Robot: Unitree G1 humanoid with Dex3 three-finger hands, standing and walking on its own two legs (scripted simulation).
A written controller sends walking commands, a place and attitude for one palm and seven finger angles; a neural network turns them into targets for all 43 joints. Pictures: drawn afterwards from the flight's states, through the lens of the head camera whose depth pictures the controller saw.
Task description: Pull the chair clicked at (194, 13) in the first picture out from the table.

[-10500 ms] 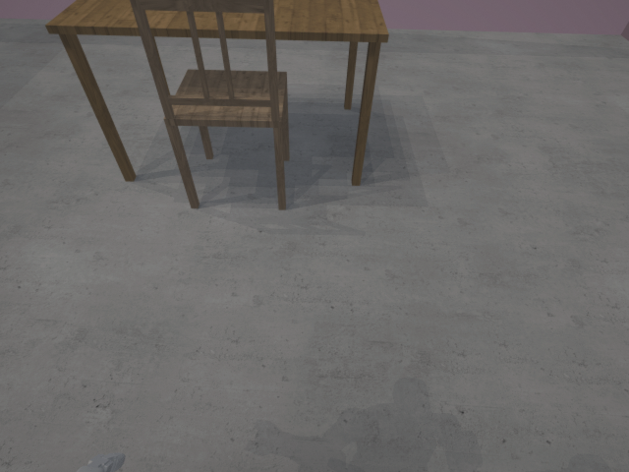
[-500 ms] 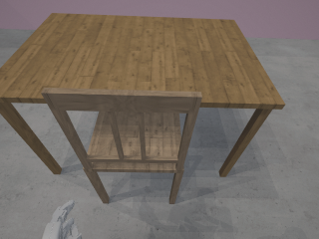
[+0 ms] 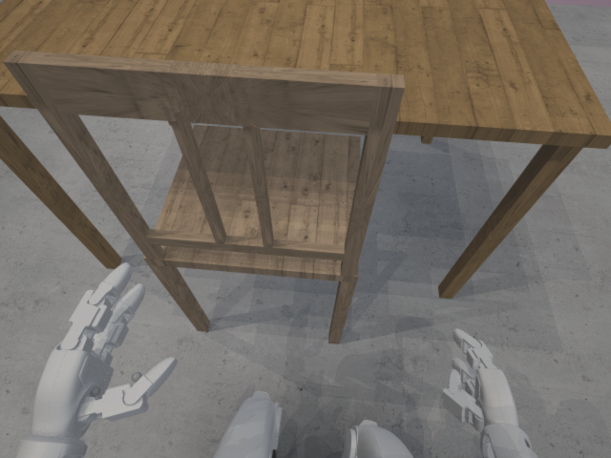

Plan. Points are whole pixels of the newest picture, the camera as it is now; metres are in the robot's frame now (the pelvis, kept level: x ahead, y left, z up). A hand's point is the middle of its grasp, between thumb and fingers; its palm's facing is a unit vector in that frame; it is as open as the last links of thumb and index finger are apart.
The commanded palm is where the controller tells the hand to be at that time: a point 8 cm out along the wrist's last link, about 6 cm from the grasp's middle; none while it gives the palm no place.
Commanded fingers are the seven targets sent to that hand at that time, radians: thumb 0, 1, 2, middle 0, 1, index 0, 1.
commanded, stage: raise the hand toward the chair's back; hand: left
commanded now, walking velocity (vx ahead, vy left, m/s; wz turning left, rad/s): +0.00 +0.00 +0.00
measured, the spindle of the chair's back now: (204, 190) +0.47 +0.21 +0.03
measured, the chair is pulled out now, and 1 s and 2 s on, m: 0.00 0.00 0.00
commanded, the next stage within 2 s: aim the fingers beside a spindle in 1.46 s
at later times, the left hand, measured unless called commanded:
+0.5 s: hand (120, 335) +0.23 +0.23 +0.06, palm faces +0.02 -1.00 -0.04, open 15.4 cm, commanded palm +0.21 +0.29 +0.06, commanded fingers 0.00 -0.45 0.32 -0.06 -0.09 -0.06 -0.09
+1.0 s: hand (91, 305) +0.26 +0.27 +0.07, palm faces +0.00 -1.00 -0.05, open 16.9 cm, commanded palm +0.24 +0.32 +0.07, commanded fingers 0.00 -0.50 0.30 -0.06 -0.08 -0.06 -0.08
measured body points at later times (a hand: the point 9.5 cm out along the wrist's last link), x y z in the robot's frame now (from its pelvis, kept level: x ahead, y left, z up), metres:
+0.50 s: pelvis +0.01 +0.05 +0.02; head +0.09 +0.06 +0.46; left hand +0.23 +0.29 +0.06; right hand +0.18 -0.22 -0.06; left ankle +0.05 +0.13 -0.63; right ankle +0.00 -0.06 -0.63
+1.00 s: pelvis +0.01 +0.07 +0.03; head +0.09 +0.09 +0.47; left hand +0.25 +0.33 +0.08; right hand +0.18 -0.17 -0.05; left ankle +0.05 +0.13 -0.63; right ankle +0.00 -0.06 -0.63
